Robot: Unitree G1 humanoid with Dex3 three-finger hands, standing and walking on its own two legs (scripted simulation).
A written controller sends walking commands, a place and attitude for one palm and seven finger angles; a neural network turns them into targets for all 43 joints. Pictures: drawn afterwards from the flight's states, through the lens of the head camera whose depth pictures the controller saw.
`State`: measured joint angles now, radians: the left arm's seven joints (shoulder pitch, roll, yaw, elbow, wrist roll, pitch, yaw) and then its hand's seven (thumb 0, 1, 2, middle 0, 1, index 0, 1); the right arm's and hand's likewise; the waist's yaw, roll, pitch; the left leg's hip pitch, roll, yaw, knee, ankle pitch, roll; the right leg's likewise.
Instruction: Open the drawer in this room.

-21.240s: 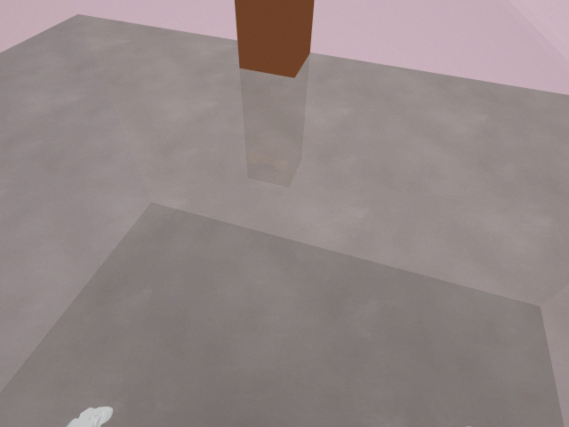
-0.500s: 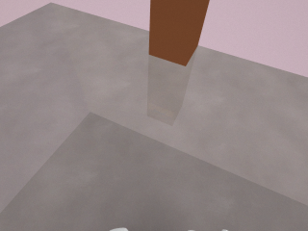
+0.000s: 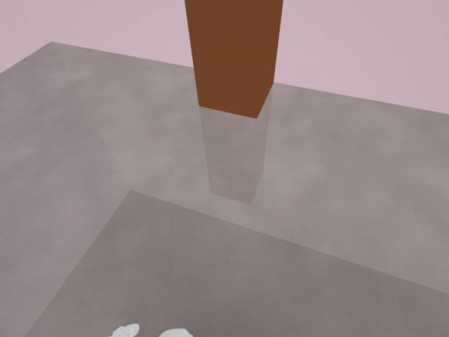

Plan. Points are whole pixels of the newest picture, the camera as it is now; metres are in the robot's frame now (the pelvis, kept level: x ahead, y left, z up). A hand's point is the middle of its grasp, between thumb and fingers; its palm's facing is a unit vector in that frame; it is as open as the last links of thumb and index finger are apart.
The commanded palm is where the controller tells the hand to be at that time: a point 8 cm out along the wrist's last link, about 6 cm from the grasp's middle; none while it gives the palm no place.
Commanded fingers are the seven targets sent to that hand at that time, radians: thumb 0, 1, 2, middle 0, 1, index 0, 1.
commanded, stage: turn or walk to find it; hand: left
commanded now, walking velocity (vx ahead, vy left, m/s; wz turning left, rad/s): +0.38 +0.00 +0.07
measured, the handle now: out of the picture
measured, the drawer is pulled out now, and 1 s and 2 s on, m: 0.00 0.00 0.00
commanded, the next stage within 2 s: stand and wait in 0.52 s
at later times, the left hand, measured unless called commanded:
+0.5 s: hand (119, 323) +0.18 +0.24 -0.18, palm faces +0.09 -0.98 -0.16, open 7.4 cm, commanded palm none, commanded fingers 0.00 0.90 0.90 -0.20 -0.30 -0.20 -0.30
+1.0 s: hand (164, 204) +0.46 +0.18 -0.15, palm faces +0.03 -0.98 -0.22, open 7.2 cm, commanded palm none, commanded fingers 0.00 0.90 0.90 -0.20 -0.30 -0.20 -0.30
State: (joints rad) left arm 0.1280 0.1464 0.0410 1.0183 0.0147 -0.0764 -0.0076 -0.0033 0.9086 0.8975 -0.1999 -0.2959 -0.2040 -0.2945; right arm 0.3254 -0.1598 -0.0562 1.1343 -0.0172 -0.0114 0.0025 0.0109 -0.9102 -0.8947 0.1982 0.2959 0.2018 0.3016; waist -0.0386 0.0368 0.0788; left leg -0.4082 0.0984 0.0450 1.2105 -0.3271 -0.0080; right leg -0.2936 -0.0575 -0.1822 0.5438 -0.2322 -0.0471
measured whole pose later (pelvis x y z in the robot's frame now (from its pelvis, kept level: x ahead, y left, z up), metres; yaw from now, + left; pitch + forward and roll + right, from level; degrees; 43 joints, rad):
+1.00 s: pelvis +0.36 +0.01 +0.01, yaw +1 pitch -1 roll +1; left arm 0.10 0.13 0.02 1.06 0.01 -0.04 0.02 -0.02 0.94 0.90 -0.20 -0.30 -0.21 -0.30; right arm 0.25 -0.15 -0.03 1.12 -0.01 0.01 -0.02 0.01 -0.91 -0.89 0.20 0.30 0.20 0.30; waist -0.03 0.04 0.07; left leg -0.33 0.08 0.05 0.85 -0.43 -0.05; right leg -0.27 -0.04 -0.18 0.46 -0.17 -0.06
